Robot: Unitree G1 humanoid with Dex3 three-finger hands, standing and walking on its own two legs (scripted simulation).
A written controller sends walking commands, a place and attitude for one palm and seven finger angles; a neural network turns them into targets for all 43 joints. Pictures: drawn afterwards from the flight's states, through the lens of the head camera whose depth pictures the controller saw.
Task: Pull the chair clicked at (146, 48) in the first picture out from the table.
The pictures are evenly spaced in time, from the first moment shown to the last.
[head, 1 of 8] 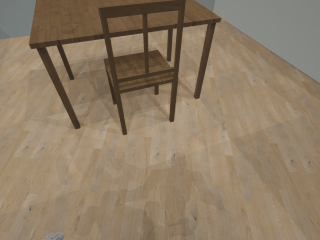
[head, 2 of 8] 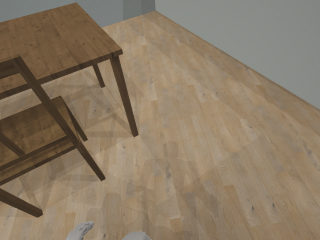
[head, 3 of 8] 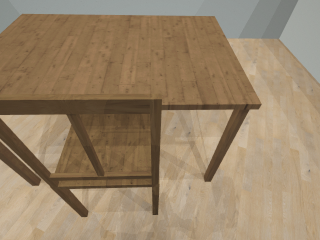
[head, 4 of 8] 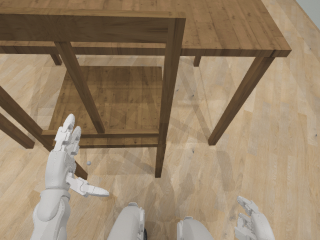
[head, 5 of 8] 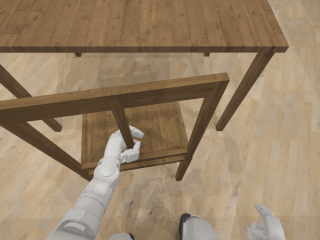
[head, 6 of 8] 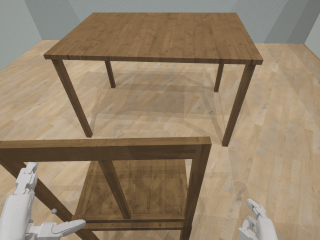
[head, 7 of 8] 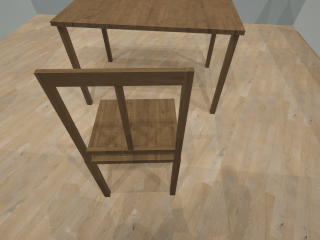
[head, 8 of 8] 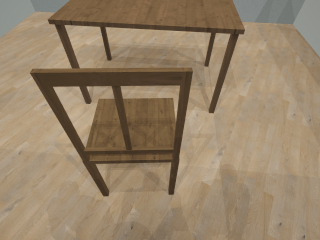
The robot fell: no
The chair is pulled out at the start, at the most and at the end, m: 0.00 0.58 0.58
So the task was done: yes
